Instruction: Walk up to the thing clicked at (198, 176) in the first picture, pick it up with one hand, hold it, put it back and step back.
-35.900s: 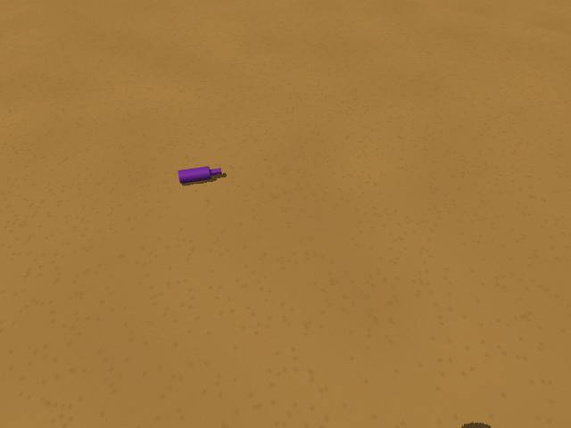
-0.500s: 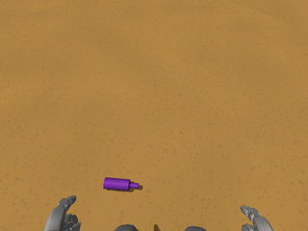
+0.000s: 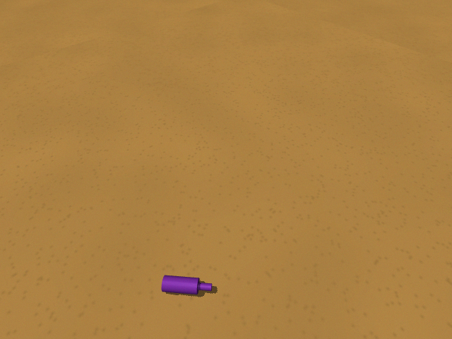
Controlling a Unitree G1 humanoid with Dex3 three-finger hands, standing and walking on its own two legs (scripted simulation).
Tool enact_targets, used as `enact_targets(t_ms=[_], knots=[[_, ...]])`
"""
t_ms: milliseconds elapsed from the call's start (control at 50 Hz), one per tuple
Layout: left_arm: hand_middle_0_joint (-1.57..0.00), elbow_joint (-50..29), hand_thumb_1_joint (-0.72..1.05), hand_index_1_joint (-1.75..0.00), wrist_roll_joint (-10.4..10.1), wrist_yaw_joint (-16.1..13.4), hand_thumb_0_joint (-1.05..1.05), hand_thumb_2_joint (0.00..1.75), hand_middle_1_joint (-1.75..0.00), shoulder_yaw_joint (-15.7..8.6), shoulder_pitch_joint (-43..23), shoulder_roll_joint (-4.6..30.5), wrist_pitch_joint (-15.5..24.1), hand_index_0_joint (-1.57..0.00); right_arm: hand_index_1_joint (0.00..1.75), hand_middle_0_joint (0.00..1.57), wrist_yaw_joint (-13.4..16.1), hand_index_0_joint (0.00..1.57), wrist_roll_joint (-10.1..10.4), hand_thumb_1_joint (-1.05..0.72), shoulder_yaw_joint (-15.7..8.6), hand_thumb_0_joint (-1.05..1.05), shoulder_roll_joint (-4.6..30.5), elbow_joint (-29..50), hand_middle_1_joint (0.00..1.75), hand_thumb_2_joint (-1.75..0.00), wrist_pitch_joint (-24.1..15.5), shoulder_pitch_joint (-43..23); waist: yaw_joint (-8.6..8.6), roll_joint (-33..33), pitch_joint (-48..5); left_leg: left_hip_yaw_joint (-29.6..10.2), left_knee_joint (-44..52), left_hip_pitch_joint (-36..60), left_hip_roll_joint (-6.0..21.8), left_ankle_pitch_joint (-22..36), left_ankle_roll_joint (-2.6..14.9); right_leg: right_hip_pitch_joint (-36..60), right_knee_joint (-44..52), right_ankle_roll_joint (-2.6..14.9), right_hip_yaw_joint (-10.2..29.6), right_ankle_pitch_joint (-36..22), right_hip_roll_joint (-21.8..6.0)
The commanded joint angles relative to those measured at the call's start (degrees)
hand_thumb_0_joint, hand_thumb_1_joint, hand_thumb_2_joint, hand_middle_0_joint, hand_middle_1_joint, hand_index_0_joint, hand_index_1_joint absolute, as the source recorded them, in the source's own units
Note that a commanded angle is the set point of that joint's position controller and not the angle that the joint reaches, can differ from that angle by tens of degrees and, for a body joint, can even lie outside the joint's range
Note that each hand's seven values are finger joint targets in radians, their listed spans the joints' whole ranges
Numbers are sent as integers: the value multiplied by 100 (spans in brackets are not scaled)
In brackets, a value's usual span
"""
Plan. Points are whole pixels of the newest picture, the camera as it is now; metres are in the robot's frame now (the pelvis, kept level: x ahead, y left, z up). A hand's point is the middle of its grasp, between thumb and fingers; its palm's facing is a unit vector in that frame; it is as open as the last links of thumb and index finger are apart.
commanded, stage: stand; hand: left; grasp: from above
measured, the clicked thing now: (187, 285) +0.46 +0.20 -0.74
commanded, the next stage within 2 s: step back in 1.82 s
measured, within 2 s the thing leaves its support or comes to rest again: neither
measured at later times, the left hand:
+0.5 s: hand out of the picture +0.06 +0.22 -0.16, palm faces +0.02 -0.94 -0.33, open 7.4 cm
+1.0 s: hand out of the picture +0.08 +0.22 -0.15, palm faces +0.01 -0.94 -0.34, open 7.4 cm
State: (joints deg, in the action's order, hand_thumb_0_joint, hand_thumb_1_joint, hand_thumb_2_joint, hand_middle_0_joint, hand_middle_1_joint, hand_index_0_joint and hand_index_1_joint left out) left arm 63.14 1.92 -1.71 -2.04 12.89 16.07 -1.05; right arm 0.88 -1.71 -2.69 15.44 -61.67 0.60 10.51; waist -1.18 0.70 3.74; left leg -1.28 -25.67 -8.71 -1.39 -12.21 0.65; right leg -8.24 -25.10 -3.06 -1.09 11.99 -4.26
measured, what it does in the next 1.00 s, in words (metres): stands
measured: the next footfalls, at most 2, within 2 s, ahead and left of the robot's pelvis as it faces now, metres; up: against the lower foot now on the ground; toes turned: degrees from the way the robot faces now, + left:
none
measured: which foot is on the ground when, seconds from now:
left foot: down 0.00-1.00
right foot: down 0.00-1.00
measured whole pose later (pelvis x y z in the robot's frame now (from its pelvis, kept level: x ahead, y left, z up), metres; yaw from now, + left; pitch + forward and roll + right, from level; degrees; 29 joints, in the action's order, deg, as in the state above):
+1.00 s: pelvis +0.01 -0.03 +0.01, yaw -1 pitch -4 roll +0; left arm 65.9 0.9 -0.6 -1.7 6.1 17.8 -0.1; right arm 0.4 -1.0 -0.9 18.5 -65.2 0.1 7.0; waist -0.1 1.0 4.1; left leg -1.7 -19.4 -5.8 1.2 -10.0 -1.7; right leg -6.0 -20.0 -0.9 -1.6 10.2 -1.7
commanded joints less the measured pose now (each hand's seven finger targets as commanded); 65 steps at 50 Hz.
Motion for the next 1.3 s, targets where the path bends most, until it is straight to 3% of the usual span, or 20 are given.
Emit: enact_targets(t_ms=[0, 220, 320, 360, 420, 540, 580, 680, 820, 880, 920, 960, 1080, 1200, 1280], knots=[[-20, -265, 90, -30, 19, -62, 0, 90, -30, -190, -206, 1104, 170, -20, 30, 20, 62, 20, 3, -90, -212, 0, 1110, 327, 30, -90, -140, -173, 52, -127, 68, -613, 836, -291, 553, -477, 70, -143, 642, 302, 324, 400, -192], [-20, -128, 90, -30, -37, -59, 0, 90, -30, -181, -364, 1182, 220, -20, 30, 20, 40, 20, 20, -90, -117, 0, 1124, 193, 30, -90, -138, -219, 49, -208, -39, -494, 710, -46, 590, 178, 70, -5, 876, 323, 452, 159, -294], [-20, -99, 90, -30, -49, -37, 0, 90, -30, -195, -469, 1257, 211, -20, 30, 20, 43, 20, 38, -90, -93, 0, 1217, 150, 30, -90, -146, -244, 67, -155, -31, -481, 801, -24, 616, 203, 41, 30, 914, 321, 453, 149, -277], [-20, -107, 90, -30, -53, -24, 0, 90, -30, -194, -504, 1235, 223, -20, 30, 20, 49, 20, 40, -90, -85, 0, 1251, 126, 30, -90, -162, -275, 56, -3, -158, -475, 794, 40, 652, 327, 52, 125, 862, 326, 438, -163, -279], [-20, -78, 90, -30, -54, -13, 0, 90, -30, -199, -598, 1253, 197, -20, 30, 20, 54, 20, 37, -90, -50, 0, 1216, 83, 30, -90, -139, -280, 54, -49, -6, -467, 876, -142, 651, 59, 39, 121, 894, 325, 436, 141, -250], [-20, -47, 90, -30, -68, 4, 0, 90, -30, -189, -643, 1227, 212, -20, 30, 20, 59, 20, 50, -90, -46, 0, 1340, 65, 30, -90, -180, -383, 36, 14, -218, -454, 875, 80, 729, 517, 36, 238, 857, 337, 425, -365, -274], [-20, -48, 90, -30, -71, 13, 0, 90, -30, -198, -705, 1274, 204, -20, 30, 20, 54, 20, 50, -90, -37, 0, 1317, 54, 30, -90, -179, -400, 49, -95, -178, -440, 903, 57, 713, 464, 16, 192, 892, 339, 410, -188, -246], [-20, -56, 90, -30, -80, 18, 0, 90, -30, -193, -782, 1288, 242, -20, 30, 20, 47, 20, 55, -90, -33, 0, 1364, 30, 30, -90, -186, -415, 77, -110, -326, -404, 835, 181, 749, 815, 17, 315, 880, 326, 427, -730, -287], [-20, -53, 90, -30, -87, 46, 0, 90, -30, -183, -862, 1340, 215, -20, 30, 20, 38, 20, 55, -90, -8, 0, 1387, -6, 30, -90, -183, -476, 70, -39, -192, -412, 983, 24, 766, 449, 2, 267, 934, 340, 425, -241, -264], [-20, -66, 90, -30, -82, 49, 0, 90, -30, -177, -869, 1346, 228, -20, 30, 20, 35, 20, 64, -90, -19, 0, 1419, -8, 30, -90, -200, -495, 88, -40, -336, -411, 940, 205, 800, 661, 5, 253, 902, 349, 424, -435, -278], [-20, -64, 90, -30, -82, 54, 0, 90, -30, -167, -882, 1347, 222, -20, 30, 20, 28, 20, 56, -90, -12, 0, 1427, -20, 30, -90, -188, -490, 91, -48, -261, -400, 975, 67, 767, 418, 6, 241, 944, 348, 432, -256, -274], [-20, -85, 90, -30, -98, 60, 0, 90, -30, -169, -895, 1392, 238, -20, 30, 20, 22, 20, 63, -90, -7, 0, 1412, -16, 30, -90, -203, -516, 90, -69, -367, -406, 967, 194, 798, 755, -5, 262, 894, 359, 429, -552, -291], [-20, -92, 90, -30, -113, 72, 0, 90, -30, -160, -891, 1396, 242, -20, 30, 20, 22, 20, 66, -90, -6, 0, 1461, -41, 30, -90, -222, -541, 85, -35, -469, -383, 955, 305, 821, 941, -12, 294, 829, 366, 421, -786, -296], [-20, -75, 90, -30, -94, 77, 0, 90, -30, -138, -863, 1409, 235, -20, 30, 20, 6, 20, 66, -90, -17, 0, 1471, -48, 30, -90, -193, -594, 76, -162, -288, -380, 977, 214, 804, 603, -11, 152, 953, 365, 438, -309, -275], [-20, -104, 90, -30, -104, 69, 0, 90, -30, -141, -882, 1452, 265, -20, 30, 20, -4, 20, 74, -90, -22, 0, 1478, -38, 30, -90, -187, -561, 123, -112, -427, -349, 945, 280, 801, 766, -12, 235, 924, 376, 459, -717, -302]])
